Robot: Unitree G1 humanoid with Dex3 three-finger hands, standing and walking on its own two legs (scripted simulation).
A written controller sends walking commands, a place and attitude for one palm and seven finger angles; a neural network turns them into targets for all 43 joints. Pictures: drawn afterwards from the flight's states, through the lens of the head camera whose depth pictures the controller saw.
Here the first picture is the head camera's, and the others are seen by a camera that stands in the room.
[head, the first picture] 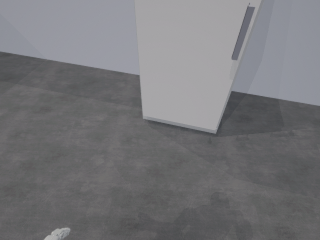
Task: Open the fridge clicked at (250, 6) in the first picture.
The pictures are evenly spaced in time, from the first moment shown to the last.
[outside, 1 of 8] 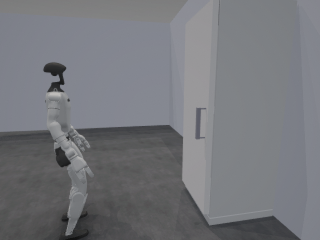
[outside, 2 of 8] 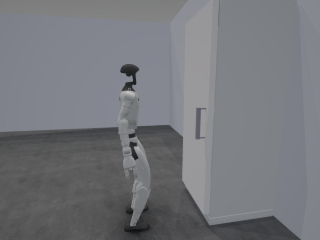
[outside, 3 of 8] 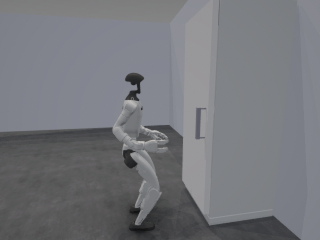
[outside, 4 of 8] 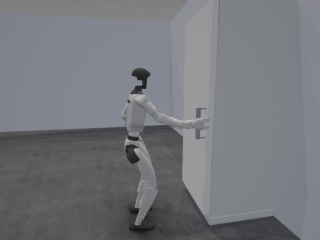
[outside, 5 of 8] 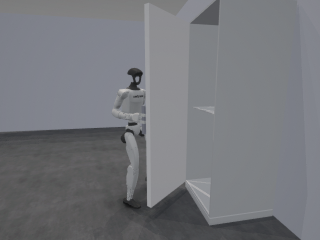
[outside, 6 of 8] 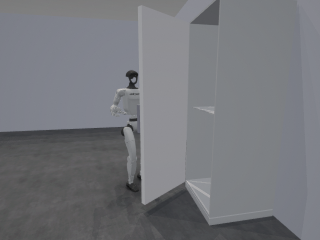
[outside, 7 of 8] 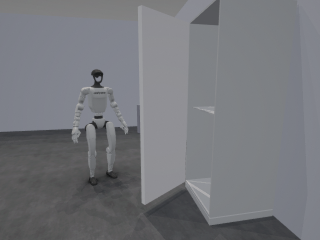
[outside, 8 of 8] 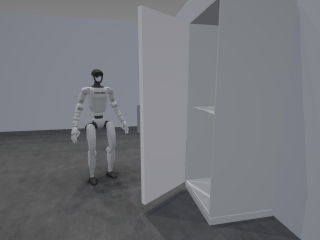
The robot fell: no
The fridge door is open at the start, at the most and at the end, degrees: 0 65 56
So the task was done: yes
